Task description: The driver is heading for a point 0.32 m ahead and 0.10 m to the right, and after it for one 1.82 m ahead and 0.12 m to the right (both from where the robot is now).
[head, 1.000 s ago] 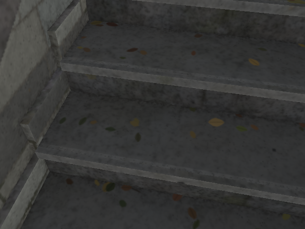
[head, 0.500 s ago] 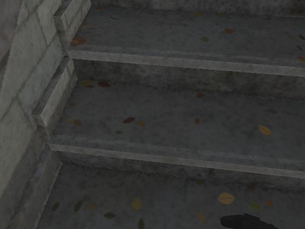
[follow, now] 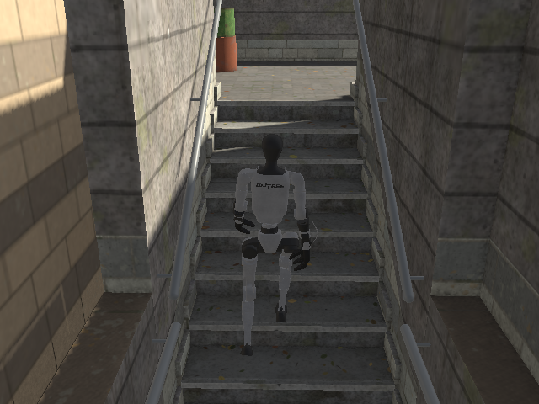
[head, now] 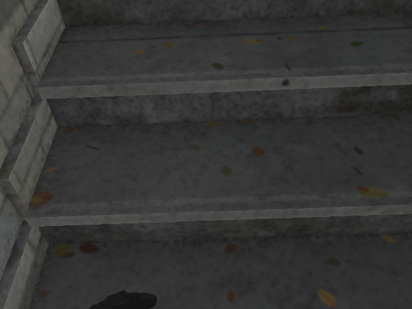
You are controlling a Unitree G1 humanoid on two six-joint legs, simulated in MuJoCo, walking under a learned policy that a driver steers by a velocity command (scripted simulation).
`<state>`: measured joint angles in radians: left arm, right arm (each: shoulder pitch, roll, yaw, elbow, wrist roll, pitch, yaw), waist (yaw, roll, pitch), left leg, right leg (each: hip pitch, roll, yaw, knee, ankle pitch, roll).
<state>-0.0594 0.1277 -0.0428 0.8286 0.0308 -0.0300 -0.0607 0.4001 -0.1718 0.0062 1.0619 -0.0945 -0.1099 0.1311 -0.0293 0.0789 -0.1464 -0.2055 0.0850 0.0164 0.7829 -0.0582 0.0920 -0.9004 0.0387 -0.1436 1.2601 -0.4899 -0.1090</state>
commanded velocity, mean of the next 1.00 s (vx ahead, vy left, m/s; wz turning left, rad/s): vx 0.21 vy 0.00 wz -0.27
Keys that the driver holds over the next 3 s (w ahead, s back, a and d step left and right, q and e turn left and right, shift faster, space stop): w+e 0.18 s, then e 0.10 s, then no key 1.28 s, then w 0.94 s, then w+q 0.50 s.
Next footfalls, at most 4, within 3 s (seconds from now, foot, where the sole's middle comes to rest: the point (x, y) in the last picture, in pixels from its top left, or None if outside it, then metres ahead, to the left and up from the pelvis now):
0.40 left None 0.43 0.08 -0.49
0.82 right None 0.39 -0.16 -0.49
2.22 right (331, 168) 0.74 -0.32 -0.32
2.76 left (286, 50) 1.06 -0.23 -0.15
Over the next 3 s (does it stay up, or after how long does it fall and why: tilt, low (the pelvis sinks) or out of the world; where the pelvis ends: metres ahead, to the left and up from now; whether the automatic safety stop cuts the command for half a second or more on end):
stays up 1.04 -0.32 0.59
